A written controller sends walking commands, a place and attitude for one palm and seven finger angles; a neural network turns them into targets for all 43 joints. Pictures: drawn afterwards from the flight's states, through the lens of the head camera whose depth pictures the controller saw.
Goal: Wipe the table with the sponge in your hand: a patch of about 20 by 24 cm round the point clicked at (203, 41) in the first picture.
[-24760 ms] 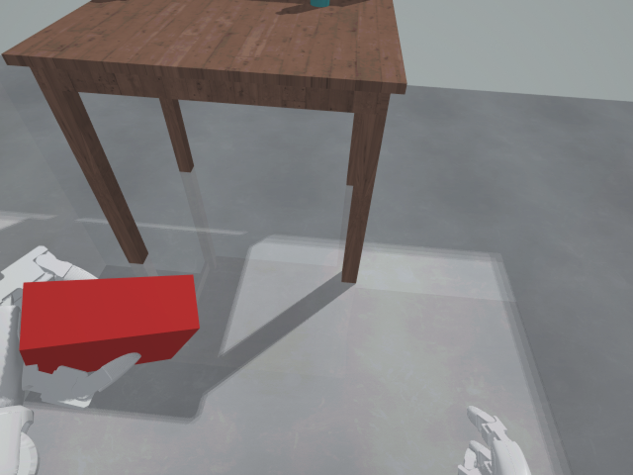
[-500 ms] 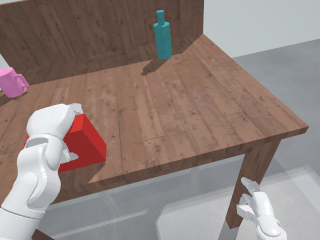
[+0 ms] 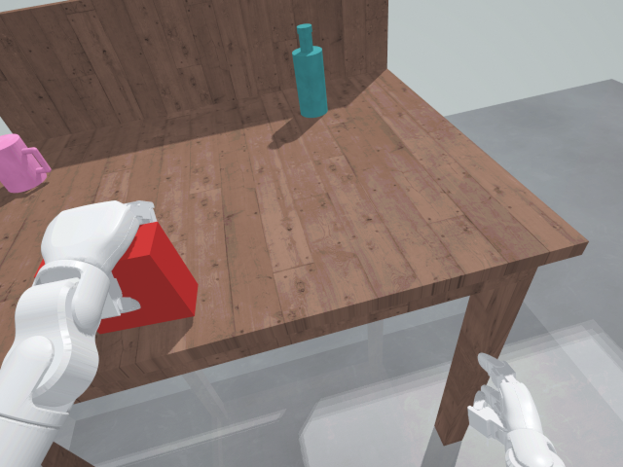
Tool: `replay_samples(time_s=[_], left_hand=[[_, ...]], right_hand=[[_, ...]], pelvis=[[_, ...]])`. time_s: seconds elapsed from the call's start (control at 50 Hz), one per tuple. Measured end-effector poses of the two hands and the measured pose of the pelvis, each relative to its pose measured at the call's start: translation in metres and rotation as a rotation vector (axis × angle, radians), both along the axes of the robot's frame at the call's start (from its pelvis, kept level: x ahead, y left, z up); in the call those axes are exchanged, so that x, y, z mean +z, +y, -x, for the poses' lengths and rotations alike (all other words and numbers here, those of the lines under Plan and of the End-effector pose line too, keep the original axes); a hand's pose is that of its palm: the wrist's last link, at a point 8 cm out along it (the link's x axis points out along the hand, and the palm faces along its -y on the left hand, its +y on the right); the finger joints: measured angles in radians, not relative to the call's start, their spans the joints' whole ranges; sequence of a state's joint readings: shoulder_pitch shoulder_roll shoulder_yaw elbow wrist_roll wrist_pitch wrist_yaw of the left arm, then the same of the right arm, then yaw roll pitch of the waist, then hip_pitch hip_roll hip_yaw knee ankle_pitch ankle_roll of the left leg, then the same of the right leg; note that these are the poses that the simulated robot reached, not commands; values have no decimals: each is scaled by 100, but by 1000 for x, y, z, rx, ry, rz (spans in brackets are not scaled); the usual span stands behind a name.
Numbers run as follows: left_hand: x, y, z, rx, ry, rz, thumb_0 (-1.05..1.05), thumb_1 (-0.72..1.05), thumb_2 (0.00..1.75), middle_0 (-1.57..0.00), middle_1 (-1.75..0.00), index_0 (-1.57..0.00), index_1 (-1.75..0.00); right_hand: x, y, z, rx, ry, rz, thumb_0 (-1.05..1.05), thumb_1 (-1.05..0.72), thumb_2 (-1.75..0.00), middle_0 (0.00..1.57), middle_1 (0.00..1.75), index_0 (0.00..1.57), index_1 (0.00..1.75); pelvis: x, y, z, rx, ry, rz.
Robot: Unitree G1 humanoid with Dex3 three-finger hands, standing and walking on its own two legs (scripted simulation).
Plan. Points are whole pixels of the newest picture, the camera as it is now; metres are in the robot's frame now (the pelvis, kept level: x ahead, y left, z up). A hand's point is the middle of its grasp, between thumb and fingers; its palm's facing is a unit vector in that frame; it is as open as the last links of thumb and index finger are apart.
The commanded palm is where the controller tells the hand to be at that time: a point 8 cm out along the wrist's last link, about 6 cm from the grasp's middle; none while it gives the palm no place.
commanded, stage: move the sponge above the wiping area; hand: left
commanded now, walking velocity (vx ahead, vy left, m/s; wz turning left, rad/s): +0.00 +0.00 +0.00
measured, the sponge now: (135, 291) +0.26 +0.28 +0.12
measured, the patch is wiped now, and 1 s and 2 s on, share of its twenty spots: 0.10 0.10 0.10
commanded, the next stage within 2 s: lower the sponge onto the table in 1.36 s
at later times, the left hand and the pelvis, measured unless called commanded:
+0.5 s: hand (128, 234) +0.28 +0.27 +0.21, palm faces +0.21 -0.05 -0.98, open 9.6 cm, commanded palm +0.23 +0.28 +0.28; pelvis +0.00 +0.02 +0.00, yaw +0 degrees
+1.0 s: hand (98, 219) +0.27 +0.29 +0.23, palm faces +0.29 -0.02 -0.96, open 9.6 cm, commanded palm +0.21 +0.28 +0.28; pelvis +0.01 +0.01 +0.00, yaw +0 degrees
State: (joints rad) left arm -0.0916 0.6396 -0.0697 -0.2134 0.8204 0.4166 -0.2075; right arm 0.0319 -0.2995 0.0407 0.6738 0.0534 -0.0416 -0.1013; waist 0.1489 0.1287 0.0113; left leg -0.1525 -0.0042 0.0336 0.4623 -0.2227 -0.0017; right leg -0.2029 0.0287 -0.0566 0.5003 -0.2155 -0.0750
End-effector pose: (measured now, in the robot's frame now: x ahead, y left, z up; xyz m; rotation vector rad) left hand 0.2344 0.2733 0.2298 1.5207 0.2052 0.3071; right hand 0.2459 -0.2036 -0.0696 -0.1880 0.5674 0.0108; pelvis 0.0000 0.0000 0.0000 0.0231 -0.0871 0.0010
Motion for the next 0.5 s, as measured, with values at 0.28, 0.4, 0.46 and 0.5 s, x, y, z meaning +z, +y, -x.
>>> replay_samples(time_s=[0.28, 0.4, 0.46, 0.5], left_hand=[[29, 25, -6, 114, -134, 79, 0, -45, 104, -78, -136, -78, -137], [-3, -9, -10, -28, -36, 73, 0, -45, 104, -78, -136, -78, -137], [9, -15, -12, -66, -89, 31, 0, -46, 104, -78, -136, -78, -136], [24, -9, -14, -49, -146, 17, 0, -46, 104, -79, -135, -78, -136]], right_hand=[[5, 28, -1, 13, -14, -76, 1, -90, -90, 20, 30, 20, 30], [9, 38, -6, 38, -27, -57, 1, -90, -90, 20, 30, 20, 30], [10, 42, -9, 54, -25, -52, 1, -90, -90, 20, 30, 20, 30], [11, 44, -10, 59, -20, -57, 1, -90, -90, 20, 30, 20, 30]], pelvis=[[3, 12, 4, 9, 11, 5], [2, 17, 3, 3, 5, 0], [3, 17, 1, -4, -2, -2], [4, 16, -1, -6, -4, -1]])
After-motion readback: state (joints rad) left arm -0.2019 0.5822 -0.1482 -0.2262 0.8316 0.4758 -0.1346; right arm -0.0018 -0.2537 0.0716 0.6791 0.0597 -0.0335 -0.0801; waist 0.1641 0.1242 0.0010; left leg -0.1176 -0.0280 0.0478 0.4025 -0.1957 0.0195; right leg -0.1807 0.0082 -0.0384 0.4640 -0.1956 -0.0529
